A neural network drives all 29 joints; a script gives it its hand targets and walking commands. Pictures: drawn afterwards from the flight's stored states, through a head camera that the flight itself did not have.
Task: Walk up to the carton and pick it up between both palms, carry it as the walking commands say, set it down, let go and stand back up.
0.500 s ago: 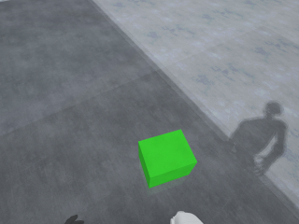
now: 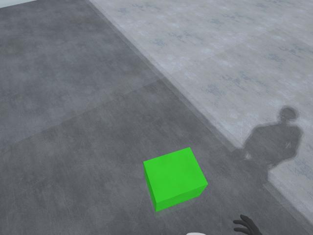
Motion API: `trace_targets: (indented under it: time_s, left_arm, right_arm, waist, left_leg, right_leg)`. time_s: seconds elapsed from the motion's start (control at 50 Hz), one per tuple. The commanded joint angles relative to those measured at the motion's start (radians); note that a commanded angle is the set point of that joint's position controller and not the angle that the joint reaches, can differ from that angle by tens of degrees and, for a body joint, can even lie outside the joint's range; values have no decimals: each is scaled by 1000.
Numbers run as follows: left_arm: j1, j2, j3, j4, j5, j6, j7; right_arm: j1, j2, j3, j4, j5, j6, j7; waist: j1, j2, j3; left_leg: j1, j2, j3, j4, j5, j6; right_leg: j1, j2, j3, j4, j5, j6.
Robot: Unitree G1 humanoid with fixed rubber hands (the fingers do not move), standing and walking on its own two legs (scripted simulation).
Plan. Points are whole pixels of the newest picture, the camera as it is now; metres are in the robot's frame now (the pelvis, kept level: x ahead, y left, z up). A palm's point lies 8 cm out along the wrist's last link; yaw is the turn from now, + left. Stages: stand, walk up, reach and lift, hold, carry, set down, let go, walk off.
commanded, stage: walk up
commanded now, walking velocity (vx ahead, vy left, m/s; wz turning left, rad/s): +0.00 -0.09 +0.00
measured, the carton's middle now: (172, 179) +0.45 -0.09 -0.65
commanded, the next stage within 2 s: none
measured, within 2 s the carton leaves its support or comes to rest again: neither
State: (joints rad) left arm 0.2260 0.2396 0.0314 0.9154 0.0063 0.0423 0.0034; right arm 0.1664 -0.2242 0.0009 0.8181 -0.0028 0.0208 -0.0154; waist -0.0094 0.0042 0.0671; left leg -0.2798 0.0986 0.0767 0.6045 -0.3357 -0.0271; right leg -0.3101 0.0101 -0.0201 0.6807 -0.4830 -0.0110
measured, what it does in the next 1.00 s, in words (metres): steps to the right: right foot, then left foot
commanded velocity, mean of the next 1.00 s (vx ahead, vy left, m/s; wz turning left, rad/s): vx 0.03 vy -0.14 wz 0.12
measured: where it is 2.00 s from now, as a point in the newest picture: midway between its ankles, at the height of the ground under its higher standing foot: outside the picture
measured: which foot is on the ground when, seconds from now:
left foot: down 0.00-0.18, up 0.20-0.54, down 0.56-0.96, up 0.98-1.00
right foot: up 0.00-0.14, down 0.16-0.76, up 0.78-0.92, down 0.94-1.00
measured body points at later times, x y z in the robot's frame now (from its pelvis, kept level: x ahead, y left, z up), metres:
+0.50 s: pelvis -0.04 -0.04 +0.00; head -0.01 -0.06 +0.45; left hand +0.03 +0.22 -0.13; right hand +0.06 -0.29 -0.14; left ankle -0.07 +0.11 -0.71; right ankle +0.00 -0.13 -0.73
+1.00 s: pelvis -0.03 -0.12 +0.00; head +0.00 -0.14 +0.44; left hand +0.01 +0.15 -0.13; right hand +0.03 -0.38 -0.15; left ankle -0.08 +0.09 -0.71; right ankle -0.02 -0.20 -0.73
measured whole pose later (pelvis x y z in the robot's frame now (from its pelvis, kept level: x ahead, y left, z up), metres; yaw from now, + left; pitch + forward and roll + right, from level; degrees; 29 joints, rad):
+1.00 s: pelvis -0.03 -0.12 +0.00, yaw +6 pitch +0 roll +3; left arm 0.22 0.24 0.04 0.90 0.01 0.06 -0.05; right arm 0.32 -0.28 0.00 0.82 -0.01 0.08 -0.05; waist -0.01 0.01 0.07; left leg -0.30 0.09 -0.06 0.70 -0.47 -0.04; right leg -0.31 -0.03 -0.05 0.66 -0.35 -0.03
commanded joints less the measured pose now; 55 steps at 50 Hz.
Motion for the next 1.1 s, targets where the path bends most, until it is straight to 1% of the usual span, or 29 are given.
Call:
trace_targets:
  time_s: [0.0, 0.06, 0.12, 0.14, 0.16, 0.18, 0.2, 0.26, 0.34, 0.44, 0.48, 0.52, 0.56, 0.58, 0.6, 0.66, 0.7, 0.72, 0.74, 0.76, 0.8, 0.84, 0.88, 0.92, 0.94, 0.96, 1.02, 1.06, 1.08]
  left_arm:
    - [-19, 63, 16, -57, -3, 4, -3]
    - [-5, 62, 27, -48, 1, 14, -17]
    - [53, 55, 29, -27, 1, 10, -25]
    - [104, 71, 32, -9, 5, 0, -23]
    - [106, 126, 40, -8, 23, -10, -23]
    - [89, 198, 42, -16, 22, -12, -22]
    - [75, 198, 43, -22, 21, -14, -13]
    - [57, 131, 16, -37, 10, -46, 11]
    - [51, 118, 21, -24, 10, -52, 15]
    - [18, 132, 27, -34, 11, -37, 19]
    - [-2, 134, 29, -37, 4, -21, 16]
    - [-14, 118, 29, -40, 3, -7, 9]
    - [-28, 67, 23, -73, -2, -6, -8]
    - [-21, 63, 24, -75, -5, -4, -13]
    - [-19, 62, 27, -65, -1, -6, -16]
    - [46, 43, 14, -35, 11, -20, -12]
    - [31, 95, 30, -62, 37, -29, -15]
    - [-68, 145, 64, -96, 56, -4, -30]
    - [-129, 128, 63, -134, 62, 13, -44]
    - [-141, 117, 60, -156, 63, 14, -48]
    - [-84, 113, 46, -152, 49, 10, -53]
    - [-69, 102, 37, -153, 35, 15, -64]
    - [-43, 92, 35, -137, 27, 16, -66]
    - [122, 89, 37, -51, 27, 6, -50]
    - [192, 154, 50, -31, 46, 0, -43]
    - [181, 247, 58, -42, 38, -11, -35]
    - [94, 146, 27, -60, 28, -18, -14]
    - [105, 125, 24, -68, 23, -29, -2]
    - [139, 126, 22, -57, 25, -38, 2]
  right_arm:
    - [81, -184, -76, 12, -27, -10, -24]
    - [47, -221, -93, -2, -30, 3, -30]
    - [-26, -229, -96, -11, -27, 23, -29]
    - [-46, -202, -88, -17, -20, 29, -25]
    - [-4, -124, -67, -21, -17, 36, -20]
    - [-35, -94, -54, -41, -6, 46, -24]
    - [-15, -99, -60, -40, -10, 58, -31]
    - [3, -90, -57, -6, -21, 48, -10]
    - [21, -65, -40, 2, -13, 35, -6]
    - [38, -56, -35, 5, -11, 31, -7]
    - [72, -55, -32, 15, -10, 17, -10]
    - [118, -85, -39, 18, -19, 3, -10]
    - [130, -167, -60, 11, -38, -2, -12]
    - [72, -199, -68, -3, -40, 3, -12]
    - [33, -180, -65, -22, -38, 1, -11]
    - [-14, -135, -50, -31, -27, -3, -2]
    - [38, -166, -84, -10, -40, 11, -12]
    - [231, -261, -115, 33, -69, 24, -36]
    - [286, -333, -144, 42, -67, 33, -56]
    - [273, -346, -155, 31, -59, 31, -65]
    - [166, -310, -150, -8, -41, 23, -64]
    - [108, -293, -144, -24, -39, 22, -52]
    - [87, -302, -143, -36, -36, 26, -47]
    - [39, -262, -129, -41, -30, 35, -43]
    - [74, -185, -109, -47, -32, 37, -40]
    - [97, -97, -87, -59, -29, 45, -45]
    - [114, -131, -98, -7, -29, 45, -42]
    - [139, -139, -101, 27, -24, 52, -27]
    - [119, -134, -100, 23, -23, 52, -15]
  waist:
    - [-34, 227, -151]
    - [-16, 213, -125]
    - [33, 200, -107]
    - [55, 196, -109]
    - [42, -35, -86]
    - [54, -266, -48]
    - [36, -222, -64]
    - [24, -24, -91]
    - [15, -138, -145]
    - [13, -137, -136]
    - [-14, -127, -117]
    - [-32, -95, -107]
    - [-24, 154, -86]
    - [-8, 246, -59]
    - [5, 227, -29]
    - [40, 164, -42]
    - [22, 127, -63]
    - [-34, 21, -16]
    - [-67, 115, 25]
    - [-62, 94, 26]
    - [-5, 171, 5]
    - [-1, 252, 26]
    - [9, 238, 32]
    - [87, 193, -49]
    - [112, -47, -60]
    - [94, -386, -32]
    - [24, -122, -53]
    - [10, -103, -56]
    - [32, -125, -67]
  left_leg:
    - [276, 278, -197, -174, 893, 174]
    - [170, 298, -215, -207, 669, 178]
    - [19, 250, -152, -173, 351, 118]
    - [-18, 199, -119, -123, 193, 66]
    - [-98, 68, -16, 47, 26, 7]
    - [-169, -72, 56, 240, -255, -30]
    - [-157, -67, -26, 371, -318, -11]
    - [-177, -47, -81, 357, -165, 4]
    - [-84, -65, -47, 235, -163, -6]
    - [-22, -74, -40, 63, -161, -5]
    - [70, -82, 2, -97, 16, -13]
    - [152, -5, -26, -190, 121, -8]
    - [113, 168, -232, -323, -22, 54]
    - [37, 229, -265, -378, -152, 94]
    - [-30, 235, -278, -404, -163, 110]
    - [-69, 118, -151, -338, -98, 56]
    - [-24, 75, -133, -243, 15, 63]
    - [13, 246, -467, -304, -63, 174]
    - [105, 411, -673, -425, -96, 271]
    - [103, 461, -707, -453, -162, 298]
    - [70, 384, -575, -437, -225, 238]
    - [-23, 274, -453, -402, -190, 178]
    - [-102, 240, -405, -351, -141, 153]
    - [-209, 145, -304, -194, -132, 87]
    - [-277, 19, -173, 51, -202, 50]
    - [-360, -136, -25, 344, -297, 12]
    - [-301, -62, -74, 539, -161, 24]
    - [-305, -53, -68, 591, -75, 13]
    - [-319, -50, -70, 600, -51, 13]
  right_leg:
    - [-170, -21, 18, 104, -22, 45]
    - [-116, -33, 3, 68, 37, 49]
    - [51, -41, -13, -163, 217, 32]
    - [121, -39, 3, -258, 294, 10]
    - [138, -184, 201, -407, 287, -24]
    - [81, -299, 363, -472, 404, -115]
    - [79, -306, 375, -456, 471, -167]
    - [162, -291, 363, -432, 538, -140]
    - [187, -229, 264, -375, 704, -149]
    - [147, -224, 274, -371, 519, -145]
    - [70, -180, 226, -365, 414, -120]
    - [-13, -122, 159, -328, 261, -68]
    - [-99, -29, 89, -177, 117, -10]
    - [-54, 12, 21, -100, 152, 10]
    - [0, 2, 23, -43, 167, 16]
    - [140, -1, 3, -188, 252, 5]
    - [118, -60, 48, -218, 291, -10]
    - [-61, -12, -59, -34, 104, 38]
    - [-293, -15, -26, 175, -31, 58]
    - [-351, -72, 74, 303, 6, 59]
    - [-295, -115, 116, 287, 100, 48]
    - [-166, -93, 59, 138, 86, 57]
    - [-29, -88, 36, -6, 122, 51]
    - [250, -63, 13, -239, 242, 32]
    - [293, -201, 159, -409, 125, 17]
    - [233, -344, 332, -505, 199, 3]
    - [226, -283, 197, -434, 434, -10]
    - [253, -245, 103, -401, 575, 29]
    - [289, -249, 112, -414, 463, 19]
